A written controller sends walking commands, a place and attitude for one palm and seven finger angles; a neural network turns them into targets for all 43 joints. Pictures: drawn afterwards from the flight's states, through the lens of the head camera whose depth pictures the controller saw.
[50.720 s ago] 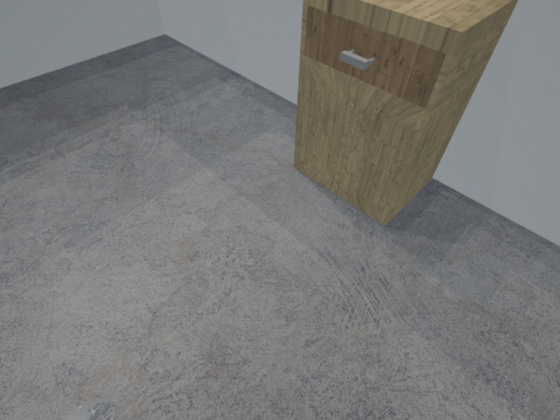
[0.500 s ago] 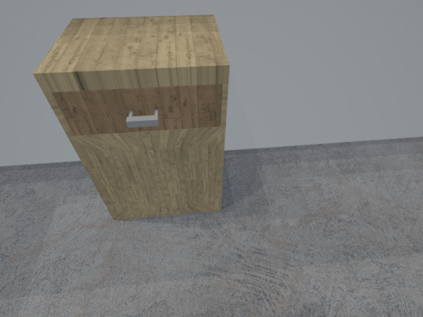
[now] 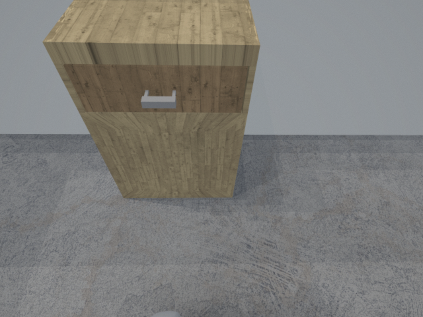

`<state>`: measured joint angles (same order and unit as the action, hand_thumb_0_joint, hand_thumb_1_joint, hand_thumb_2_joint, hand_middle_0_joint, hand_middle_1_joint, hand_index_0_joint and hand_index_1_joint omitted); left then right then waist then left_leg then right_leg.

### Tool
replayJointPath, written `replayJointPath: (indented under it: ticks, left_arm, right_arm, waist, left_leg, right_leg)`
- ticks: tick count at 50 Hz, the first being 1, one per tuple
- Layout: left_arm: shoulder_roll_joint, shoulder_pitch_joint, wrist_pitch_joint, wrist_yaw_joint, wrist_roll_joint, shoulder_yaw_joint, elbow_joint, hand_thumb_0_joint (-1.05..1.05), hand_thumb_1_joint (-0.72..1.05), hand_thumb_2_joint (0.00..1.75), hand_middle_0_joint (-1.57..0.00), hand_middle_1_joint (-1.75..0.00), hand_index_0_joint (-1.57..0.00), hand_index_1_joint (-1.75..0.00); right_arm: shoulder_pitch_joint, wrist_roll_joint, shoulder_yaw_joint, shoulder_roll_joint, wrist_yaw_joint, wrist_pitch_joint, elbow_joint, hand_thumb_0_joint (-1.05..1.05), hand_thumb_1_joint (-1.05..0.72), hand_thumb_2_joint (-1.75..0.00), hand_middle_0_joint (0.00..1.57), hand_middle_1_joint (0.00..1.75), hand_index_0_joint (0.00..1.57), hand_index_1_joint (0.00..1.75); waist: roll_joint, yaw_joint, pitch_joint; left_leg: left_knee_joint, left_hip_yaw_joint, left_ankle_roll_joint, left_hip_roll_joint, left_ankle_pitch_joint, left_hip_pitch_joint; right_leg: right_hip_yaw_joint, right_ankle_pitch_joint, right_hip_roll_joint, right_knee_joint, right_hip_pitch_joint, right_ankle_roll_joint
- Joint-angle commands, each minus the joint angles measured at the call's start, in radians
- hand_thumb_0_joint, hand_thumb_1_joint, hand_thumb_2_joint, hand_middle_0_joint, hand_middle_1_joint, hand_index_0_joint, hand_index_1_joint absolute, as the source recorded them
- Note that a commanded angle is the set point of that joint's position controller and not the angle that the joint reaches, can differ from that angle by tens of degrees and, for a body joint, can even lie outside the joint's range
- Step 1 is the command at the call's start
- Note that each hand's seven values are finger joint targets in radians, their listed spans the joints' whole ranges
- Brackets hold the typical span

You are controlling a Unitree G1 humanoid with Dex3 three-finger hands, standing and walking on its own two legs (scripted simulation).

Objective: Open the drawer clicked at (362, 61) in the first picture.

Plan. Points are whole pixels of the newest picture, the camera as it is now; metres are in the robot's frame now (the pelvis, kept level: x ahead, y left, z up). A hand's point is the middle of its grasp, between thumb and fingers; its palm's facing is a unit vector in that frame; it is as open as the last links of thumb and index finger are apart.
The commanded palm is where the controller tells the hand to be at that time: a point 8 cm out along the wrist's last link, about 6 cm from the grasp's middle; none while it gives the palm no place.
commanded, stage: come to a stop and stand still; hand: left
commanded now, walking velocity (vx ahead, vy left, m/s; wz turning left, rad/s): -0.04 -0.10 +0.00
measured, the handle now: (159, 97) +0.71 +0.22 -0.05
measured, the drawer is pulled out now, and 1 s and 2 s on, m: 0.00 0.00 0.00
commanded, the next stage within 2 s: look again from close up in 0.08 s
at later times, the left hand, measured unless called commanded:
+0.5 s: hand out of the picture +0.00 +0.16 -0.16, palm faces +0.02 -0.98 -0.17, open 7.3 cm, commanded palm none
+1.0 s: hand out of the picture +0.00 +0.15 -0.17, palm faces +0.06 -0.99 -0.16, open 7.4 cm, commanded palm none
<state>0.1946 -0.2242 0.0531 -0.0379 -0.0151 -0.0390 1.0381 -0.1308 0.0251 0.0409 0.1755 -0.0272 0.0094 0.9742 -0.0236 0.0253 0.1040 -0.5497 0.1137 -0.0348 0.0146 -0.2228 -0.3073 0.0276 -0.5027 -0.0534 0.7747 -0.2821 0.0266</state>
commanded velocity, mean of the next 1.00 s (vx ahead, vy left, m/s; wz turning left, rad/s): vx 0.05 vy -0.01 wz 0.05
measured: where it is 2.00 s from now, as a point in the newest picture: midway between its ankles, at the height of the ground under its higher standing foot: (219, 297)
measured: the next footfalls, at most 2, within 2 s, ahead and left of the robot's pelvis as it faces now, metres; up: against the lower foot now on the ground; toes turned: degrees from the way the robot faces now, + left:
right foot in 1.64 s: +0.32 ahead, -0.13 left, +0.00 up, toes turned -4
left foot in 1.98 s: +0.26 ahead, +0.08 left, +0.00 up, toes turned +1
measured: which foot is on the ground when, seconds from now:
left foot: down 0.00-1.00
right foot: down 0.00-1.00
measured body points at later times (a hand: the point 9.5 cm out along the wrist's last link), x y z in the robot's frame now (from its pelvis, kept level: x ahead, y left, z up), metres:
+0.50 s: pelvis +0.00 +0.00 +0.01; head +0.01 +0.00 +0.46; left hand +0.00 +0.22 -0.15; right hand -0.01 -0.24 -0.14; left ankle +0.05 +0.10 -0.73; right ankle -0.02 -0.11 -0.73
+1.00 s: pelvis +0.03 +0.00 +0.01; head +0.03 +0.00 +0.46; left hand +0.00 +0.21 -0.15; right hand +0.00 -0.20 -0.16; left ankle +0.05 +0.10 -0.73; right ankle -0.02 -0.11 -0.73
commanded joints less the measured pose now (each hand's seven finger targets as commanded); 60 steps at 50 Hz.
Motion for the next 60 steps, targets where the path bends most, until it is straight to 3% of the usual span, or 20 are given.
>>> replayJointPath:
  ticks: [1, 2, 3, 4, 5, 6, 7, 9, 14, 26, 41, 44, 47, 51, 54, 56, 57, 58, 59, 60]
  left_arm:
    - [0.034, -0.129, -0.028, 0.007, -0.008, 0.006, -0.026, 0.00, 0.90, 0.90, -0.20, -0.30, -0.20, -0.30]
    - [0.040, -0.149, -0.029, 0.007, -0.011, 0.004, -0.026, 0.00, 0.90, 0.90, -0.20, -0.30, -0.20, -0.30]
    - [0.060, -0.146, -0.032, 0.007, -0.016, 0.003, -0.031, 0.00, 0.90, 0.90, -0.20, -0.30, -0.20, -0.30]
    - [0.086, -0.125, -0.041, 0.004, -0.018, 0.005, -0.037, 0.00, 0.90, 0.90, -0.20, -0.30, -0.20, -0.30]
    - [0.103, -0.084, -0.046, 0.006, -0.016, 0.008, -0.046, 0.00, 0.90, 0.90, -0.20, -0.30, -0.20, -0.30]
    - [0.111, -0.049, -0.053, 0.006, -0.012, 0.010, -0.048, 0.00, 0.90, 0.90, -0.20, -0.30, -0.20, -0.30]
    - [0.099, -0.031, -0.056, 0.005, -0.010, 0.013, -0.046, 0.00, 0.90, 0.90, -0.20, -0.30, -0.20, -0.30]
    - [0.088, -0.031, -0.057, 0.005, -0.008, 0.018, -0.039, 0.00, 0.90, 0.90, -0.20, -0.30, -0.20, -0.30]
    - [0.070, -0.096, -0.057, 0.007, -0.004, 0.020, 0.006, 0.00, 0.90, 0.90, -0.20, -0.30, -0.20, -0.30]
    - [0.040, -0.136, -0.065, 0.003, 0.004, 0.028, 0.059, 0.00, 0.90, 0.90, -0.20, -0.30, -0.20, -0.30]
    - [0.005, -0.170, -0.066, -0.005, 0.003, 0.029, 0.071, 0.00, 0.90, 0.90, -0.20, -0.30, -0.20, -0.30]
    - [0.007, -0.180, -0.065, -0.001, -0.003, 0.024, 0.072, 0.00, 0.90, 0.90, -0.20, -0.30, -0.20, -0.30]
    - [0.008, -0.195, -0.060, 0.008, -0.010, 0.010, 0.060, 0.00, 0.90, 0.90, -0.20, -0.30, -0.20, -0.30]
    - [0.023, -0.232, -0.063, 0.013, -0.013, -0.007, 0.053, 0.00, 0.90, 0.90, -0.20, -0.30, -0.20, -0.30]
    - [0.048, -0.275, -0.076, 0.007, -0.013, -0.020, 0.056, 0.00, 0.90, 0.90, -0.20, -0.30, -0.20, -0.30]
    - [0.045, -0.276, -0.090, 0.008, -0.019, -0.020, 0.063, 0.00, 0.90, 0.90, -0.20, -0.30, -0.20, -0.30]
    - [0.046, -0.261, -0.092, 0.010, -0.020, -0.020, 0.067, 0.00, 0.90, 0.90, -0.20, -0.30, -0.20, -0.30]
    - [0.044, -0.227, -0.090, 0.013, -0.015, -0.017, 0.062, 0.00, 0.90, 0.90, -0.20, -0.30, -0.20, -0.30]
    - [0.005, -0.216, -0.090, 0.019, -0.008, -0.011, 0.050, 0.00, 0.90, 0.90, -0.20, -0.30, -0.20, -0.30]
    - [-0.027, -0.163, -0.095, 0.020, -0.004, 0.002, 0.019, 0.00, 0.90, 0.90, -0.20, -0.30, -0.20, -0.30]
  right_arm:
    - [-0.061, -0.007, 0.034, 0.170, -0.014, 0.000, -0.015, 0.00, -0.90, -0.90, 0.20, 0.30, 0.20, 0.30]
    - [-0.052, -0.011, 0.036, 0.167, -0.013, 0.003, -0.017, 0.00, -0.90, -0.90, 0.20, 0.30, 0.20, 0.30]
    - [-0.046, -0.015, 0.033, 0.145, -0.010, 0.006, -0.019, 0.00, -0.90, -0.90, 0.20, 0.30, 0.20, 0.30]
    - [-0.044, -0.020, 0.027, 0.111, -0.004, 0.008, -0.025, 0.00, -0.90, -0.90, 0.20, 0.30, 0.20, 0.30]
    - [-0.041, -0.020, 0.019, 0.081, 0.003, 0.013, -0.024, 0.00, -0.90, -0.90, 0.20, 0.30, 0.20, 0.30]
    - [-0.034, -0.016, 0.011, 0.067, 0.006, 0.021, -0.018, 0.00, -0.90, -0.90, 0.20, 0.30, 0.20, 0.30]
    - [-0.039, -0.014, 0.008, 0.065, 0.008, 0.022, -0.003, 0.00, -0.90, -0.90, 0.20, 0.30, 0.20, 0.30]
    - [-0.064, -0.013, 0.002, 0.065, 0.009, 0.015, 0.025, 0.00, -0.90, -0.90, 0.20, 0.30, 0.20, 0.30]
    - [-0.080, -0.014, -0.010, 0.077, 0.006, -0.004, 0.069, 0.00, -0.90, -0.90, 0.20, 0.30, 0.20, 0.30]
    - [-0.192, -0.013, -0.029, 0.059, -0.004, -0.020, 0.139, 0.00, -0.90, -0.90, 0.20, 0.30, 0.20, 0.30]
    - [-0.254, -0.015, -0.024, 0.024, -0.009, -0.022, 0.165, 0.00, -0.90, -0.90, 0.20, 0.30, 0.20, 0.30]
    - [-0.274, -0.009, -0.019, 0.030, -0.007, -0.019, 0.169, 0.00, -0.90, -0.90, 0.20, 0.30, 0.20, 0.30]
    - [-0.255, -0.003, -0.007, 0.031, -0.002, -0.014, 0.147, 0.00, -0.90, -0.90, 0.20, 0.30, 0.20, 0.30]
    - [-0.236, -0.001, -0.003, 0.010, 0.005, -0.016, 0.108, 0.00, -0.90, -0.90, 0.20, 0.30, 0.20, 0.30]
    - [-0.182, 0.000, -0.005, -0.010, 0.014, -0.025, 0.061, 0.00, -0.90, -0.90, 0.20, 0.30, 0.20, 0.30]
    - [-0.156, 0.000, -0.005, -0.010, 0.019, -0.035, 0.046, 0.00, -0.90, -0.90, 0.20, 0.30, 0.20, 0.30]
    - [-0.187, -0.002, -0.007, -0.012, 0.020, -0.042, 0.055, 0.00, -0.90, -0.90, 0.20, 0.30, 0.20, 0.30]
    - [-0.272, -0.002, -0.008, -0.005, 0.017, -0.049, 0.084, 0.00, -0.90, -0.90, 0.20, 0.30, 0.20, 0.30]
    - [-0.397, 0.004, 0.006, 0.058, 0.008, -0.057, 0.126, 0.00, -0.90, -0.90, 0.20, 0.30, 0.20, 0.30]
    - [-0.537, 0.010, 0.021, 0.132, -0.006, -0.064, 0.173, 0.00, -0.90, -0.90, 0.20, 0.30, 0.20, 0.30]
  waist:
    - [0.105, -0.016, -0.184]
    - [0.084, -0.009, -0.172]
    - [0.031, -0.013, -0.139]
    - [-0.031, -0.030, -0.127]
    - [-0.080, -0.050, -0.113]
    - [-0.161, -0.055, -0.086]
    - [-0.147, -0.060, -0.065]
    - [-0.066, -0.066, -0.059]
    - [0.048, -0.029, -0.034]
    - [0.031, -0.024, -0.050]
    - [0.007, -0.030, -0.030]
    - [0.000, -0.035, -0.030]
    - [0.019, -0.027, 0.030]
    - [-0.065, -0.010, 0.081]
    - [-0.138, 0.000, 0.080]
    - [-0.087, -0.009, 0.090]
    - [-0.065, -0.029, 0.060]
    - [-0.027, -0.073, 0.018]
    - [0.146, -0.113, -0.042]
    - [0.371, -0.150, -0.086]
  left_leg:
    - [0.133, -0.200, -0.118, 0.255, 0.528, 0.177]
    - [0.112, -0.187, -0.092, 0.232, 0.424, 0.138]
    - [0.086, -0.165, -0.049, 0.178, 0.267, 0.086]
    - [0.065, -0.125, -0.005, 0.116, 0.124, 0.069]
    - [0.060, -0.089, 0.021, 0.071, 0.008, 0.090]
    - [0.040, -0.080, 0.034, 0.050, -0.038, 0.105]
    - [0.046, -0.083, 0.035, 0.050, -0.028, 0.133]
    - [0.102, -0.100, 0.030, 0.076, 0.023, 0.186]
    - [0.228, -0.150, 0.020, 0.115, -0.038, 0.099]
    - [0.241, -0.133, 0.021, 0.110, 0.082, 0.124]
    - [0.229, -0.125, 0.014, 0.111, 0.086, 0.134]
    - [0.218, -0.125, 0.009, 0.096, -0.077, 0.116]
    - [0.214, -0.148, -0.005, 0.092, -0.252, 0.035]
    - [0.068, -0.102, -0.003, 0.041, -0.243, -0.102]
    - [-0.175, -0.021, 0.011, 0.034, -0.152, -0.204]
    - [-0.181, -0.019, 0.013, 0.059, -0.190, -0.204]
    - [-0.103, -0.008, 0.011, 0.055, -0.166, -0.127]
    - [0.023, 0.000, 0.001, 0.048, -0.057, 0.053]
    - [0.099, -0.147, -0.051, 0.134, 0.128, 0.273]
    - [0.206, -0.446, -0.142, 0.336, 0.381, 0.438]
  right_leg:
    - [0.017, 0.143, 0.006, -0.170, 0.040, -0.001]
    - [0.012, 0.236, 0.008, -0.261, 0.078, -0.004]
    - [-0.050, 0.321, -0.016, -0.355, 0.084, -0.017]
    - [-0.138, 0.400, -0.085, -0.404, 0.062, -0.043]
    - [-0.177, 0.370, -0.141, -0.435, 0.005, -0.072]
    - [-0.198, 0.321, -0.154, -0.469, -0.047, -0.090]
    - [-0.193, 0.280, -0.155, -0.486, -0.087, -0.100]
    - [-0.147, 0.214, -0.109, -0.480, -0.110, -0.076]
    - [-0.091, 0.190, -0.058, -0.474, 0.002, -0.041]
    - [-0.074, 0.290, -0.064, -0.475, 0.077, -0.048]
    - [-0.067, 0.296, -0.057, -0.457, 0.052, -0.046]
    - [-0.047, 0.143, -0.049, -0.440, 0.044, -0.050]
    - [-0.045, -0.017, -0.051, -0.425, -0.010, -0.058]
    - [-0.113, -0.121, -0.110, -0.469, 0.023, -0.094]
    - [-0.248, -0.083, -0.252, -0.559, 0.100, -0.164]
    - [-0.203, 0.153, -0.271, -0.506, 0.127, -0.187]
    - [-0.138, 0.268, -0.243, -0.434, 0.128, -0.172]
    - [-0.042, 0.344, -0.183, -0.315, 0.052, -0.131]
    - [0.073, 0.367, -0.064, -0.074, -0.083, -0.071]
    - [0.153, 0.058, 0.036, 0.205, -0.290, -0.018]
